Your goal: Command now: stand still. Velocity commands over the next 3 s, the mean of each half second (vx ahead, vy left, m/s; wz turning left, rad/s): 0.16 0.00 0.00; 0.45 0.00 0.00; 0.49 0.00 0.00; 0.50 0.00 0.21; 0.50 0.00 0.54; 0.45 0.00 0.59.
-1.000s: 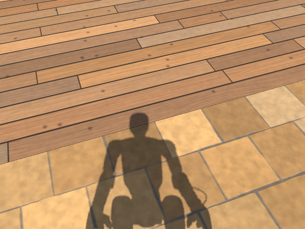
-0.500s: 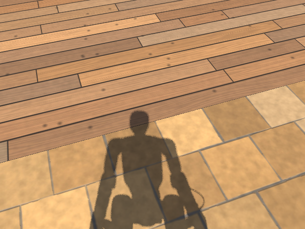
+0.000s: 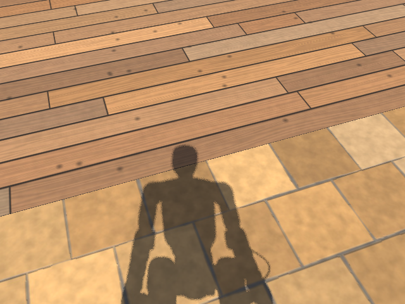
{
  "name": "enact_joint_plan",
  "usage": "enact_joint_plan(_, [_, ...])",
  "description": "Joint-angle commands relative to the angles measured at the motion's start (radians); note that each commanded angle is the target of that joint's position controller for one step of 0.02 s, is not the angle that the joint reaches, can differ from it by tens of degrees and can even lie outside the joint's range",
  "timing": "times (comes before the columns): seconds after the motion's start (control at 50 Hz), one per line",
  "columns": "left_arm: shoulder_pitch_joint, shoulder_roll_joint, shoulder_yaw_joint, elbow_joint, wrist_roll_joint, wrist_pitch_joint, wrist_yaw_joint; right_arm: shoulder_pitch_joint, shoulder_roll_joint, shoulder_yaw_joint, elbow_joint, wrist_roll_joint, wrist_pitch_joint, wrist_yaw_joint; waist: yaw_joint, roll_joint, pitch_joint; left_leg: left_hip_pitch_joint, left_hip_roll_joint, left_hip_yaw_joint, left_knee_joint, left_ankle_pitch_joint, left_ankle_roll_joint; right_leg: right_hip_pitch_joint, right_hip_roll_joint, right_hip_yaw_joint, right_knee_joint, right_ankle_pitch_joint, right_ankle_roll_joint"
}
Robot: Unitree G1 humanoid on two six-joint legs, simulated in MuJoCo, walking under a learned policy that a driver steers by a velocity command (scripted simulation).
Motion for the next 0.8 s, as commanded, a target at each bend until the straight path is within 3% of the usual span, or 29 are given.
enact_joint_plan(0.02, [0.083, 0.072, 0.01, -0.004, 0.0, -0.003, 0.002, 0.073, -0.076, -0.011, -0.005, 0.0, -0.003, -0.002, 0.0, 0.0, 0.049, 0.012, 0.092, -0.081, -0.06, 0.128, 0.029, -0.069, -0.095, 0.072, -0.069, 0.156, -0.031])
enact_joint_plan(0.16, [0.091, 0.067, 0.011, -0.004, 0.0, -0.003, 0.003, 0.079, -0.071, -0.012, -0.004, 0.0, -0.003, -0.003, 0.0, 0.0, 0.052, 0.012, 0.092, -0.08, -0.059, 0.129, 0.029, -0.069, -0.096, 0.07, -0.068, 0.155, -0.03])
enact_joint_plan(0.18, [0.099, 0.061, 0.009, -0.002, 0.002, -0.003, 0.002, 0.084, -0.065, -0.01, -0.002, -0.001, -0.003, -0.002, 0.001, 0.0, 0.032, 0.02, 0.084, -0.077, -0.068, 0.052, 0.031, -0.063, -0.089, 0.068, -0.079, 0.08, -0.033])
enact_joint_plan(0.22, [0.104, 0.084, 0.021, -0.008, 0.006, 0.002, 0.001, 0.079, -0.085, -0.021, -0.01, -0.004, 0.003, 0.0, 0.003, -0.005, 0.055, -0.015, 0.048, -0.064, -0.042, -0.177, 0.048, -0.095, -0.06, 0.065, -0.068, -0.157, -0.055])
enact_joint_plan(0.26, [0.109, 0.099, 0.031, -0.026, 0.009, 0.009, -0.005, 0.071, -0.091, -0.028, -0.032, -0.009, 0.009, 0.007, 0.009, -0.02, 0.119, -0.107, 0.027, -0.069, -0.001, -0.42, 0.077, -0.162, -0.059, 0.102, -0.061, -0.424, -0.094])
enact_joint_plan(0.3, [0.147, 0.099, 0.036, -0.034, 0.007, 0.004, -0.007, 0.045, -0.064, -0.024, -0.063, -0.012, -0.001, 0.015, 0.029, -0.056, 0.174, -0.208, 0.015, -0.069, 0.07, -0.44, 0.085, -0.156, -0.107, 0.197, -0.092, -0.521, -0.134])
enact_joint_plan(0.34, [0.223, 0.144, 0.055, -0.018, 0.007, -0.007, -0.007, -0.011, -0.031, -0.018, -0.105, -0.022, -0.025, 0.027, 0.062, -0.154, 0.162, -0.313, -0.024, 0.025, 0.229, -0.266, 0.067, -0.035, -0.223, 0.378, -0.199, -0.546, -0.199])
enact_joint_plan(0.36, [0.227, 0.164, 0.066, -0.017, 0.008, -0.01, -0.008, -0.041, -0.041, -0.02, -0.129, -0.03, -0.038, 0.032, 0.066, -0.166, 0.174, -0.339, -0.008, 0.059, 0.268, -0.208, 0.065, -0.023, -0.279, 0.437, -0.231, -0.519, -0.227])
enact_joint_plan(0.38, [0.214, 0.165, 0.07, -0.025, 0.009, -0.015, -0.011, -0.055, -0.057, -0.025, -0.145, -0.027, -0.051, 0.037, 0.06, -0.147, 0.173, -0.324, 0.009, 0.055, 0.278, -0.203, 0.068, -0.043, -0.293, 0.445, -0.238, -0.48, -0.237])
enact_joint_plan(0.42, [0.149, 0.167, 0.075, -0.047, 0.007, -0.025, -0.016, 0.025, -0.051, -0.029, -0.143, -0.015, -0.072, 0.048, -0.005, -0.141, 0.174, -0.171, 0.011, 0.063, 0.163, -0.206, 0.082, -0.139, -0.264, 0.374, -0.18, -0.391, -0.216])
enact_joint_plan(0.44, [0.084, 0.148, 0.072, -0.068, 0.001, -0.029, -0.017, 0.141, -0.044, -0.034, -0.104, -0.003, -0.08, 0.048, -0.067, -0.112, 0.163, 0.025, -0.009, 0.061, 0.057, -0.165, 0.087, -0.253, -0.205, 0.289, -0.117, -0.318, -0.178])
enact_joint_plan(0.46, [0.015, 0.114, 0.064, -0.101, 0.0, -0.042, -0.021, 0.276, -0.075, -0.048, -0.06, -0.002, -0.087, 0.04, -0.126, -0.017, 0.143, 0.24, 0.044, -0.054, -0.039, -0.161, 0.097, -0.402, -0.123, 0.171, 0.038, -0.215, -0.132])
enact_joint_plan(0.48, [-0.035, 0.046, 0.046, -0.149, -0.006, -0.058, -0.031, 0.418, -0.195, -0.083, -0.028, -0.005, -0.09, 0.033, -0.175, 0.258, 0.098, 0.381, 0.254, -0.429, -0.219, -0.359, 0.159, -0.569, 0.03, -0.046, 0.387, -0.169, -0.073])
enact_joint_plan(0.5, [-0.034, 0.104, 0.059, -0.167, 0.028, -0.065, -0.039, 0.463, -0.212, -0.091, -0.006, -0.003, -0.076, 0.034, -0.144, 0.246, 0.109, 0.371, 0.382, -0.608, -0.247, -0.273, 0.201, -0.656, 0.014, -0.068, 0.595, -0.26, -0.072])
enact_joint_plan(0.52, [-0.029, 0.105, 0.062, -0.156, 0.04, -0.067, -0.046, 0.363, -0.157, -0.075, -0.037, -0.01, -0.073, 0.035, -0.084, 0.091, 0.146, 0.301, 0.365, -0.526, -0.223, -0.191, 0.198, -0.659, -0.044, -0.035, 0.697, -0.198, -0.08])
enact_joint_plan(0.54, [-0.019, 0.072, 0.055, -0.149, 0.03, -0.073, -0.054, 0.283, -0.138, -0.068, -0.068, -0.014, -0.077, 0.037, -0.052, 0.041, 0.146, 0.247, 0.331, -0.436, -0.23, -0.1, 0.193, -0.637, -0.071, -0.028, 0.722, -0.119, -0.077])
enact_joint_plan(0.56, [-0.03, 0.067, 0.056, -0.15, 0.023, -0.076, -0.063, 0.233, -0.126, -0.061, -0.086, -0.016, -0.082, 0.036, -0.03, 0.025, 0.136, 0.222, 0.295, -0.36, -0.251, -0.059, 0.185, -0.619, -0.09, -0.033, 0.714, -0.062, -0.073])
enact_joint_plan(0.6, [-0.041, 0.081, 0.064, -0.158, 0.027, -0.065, -0.074, 0.23, -0.096, -0.045, -0.08, -0.011, -0.095, 0.032, -0.011, 0.058, 0.108, 0.232, 0.237, -0.234, -0.255, 0.147, 0.166, -0.607, -0.093, -0.068, 0.687, -0.002, -0.058])
enact_joint_plan(0.66, [-0.114, 0.074, 0.065, -0.194, 0.025, -0.048, -0.078, 0.297, -0.088, -0.032, -0.051, -0.005, -0.104, 0.027, -0.01, 0.082, 0.088, 0.256, 0.204, -0.119, -0.225, 0.472, 0.157, -0.63, -0.067, -0.126, 0.641, 0.041, -0.045])
enact_joint_plan(0.74, [-0.316, 0.046, 0.044, -0.279, 0.013, -0.043, -0.082, 0.289, -0.094, -0.019, -0.053, -0.007, -0.108, 0.021, -0.028, 0.101, 0.133, 0.156, 0.168, -0.042, -0.249, 0.584, 0.146, -0.528, -0.029, -0.192, 0.356, 0.133, -0.046])
enact_joint_plan(0.8, [-0.309, 0.082, 0.049, -0.294, 0.006, -0.04, -0.072, 0.282, -0.131, -0.022, -0.048, -0.006, -0.118, 0.016, -0.001, 0.127, 0.101, 0.156, 0.194, -0.018, -0.196, 0.838, 0.136, -0.342, 0.019, -0.222, 0.233, 0.155, -0.091])
Next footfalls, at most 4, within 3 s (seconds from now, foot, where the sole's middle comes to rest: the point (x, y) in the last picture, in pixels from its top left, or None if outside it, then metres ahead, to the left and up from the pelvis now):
0.88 right None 0.43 -0.03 -0.78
1.44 left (177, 241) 0.75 0.12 -0.78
1.98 right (220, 173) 1.06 -0.05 -0.78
2.52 left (157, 141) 1.24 0.23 -0.78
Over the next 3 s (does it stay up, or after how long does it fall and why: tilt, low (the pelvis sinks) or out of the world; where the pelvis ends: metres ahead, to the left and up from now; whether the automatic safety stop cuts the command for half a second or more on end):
stays up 1.35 0.23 -0.01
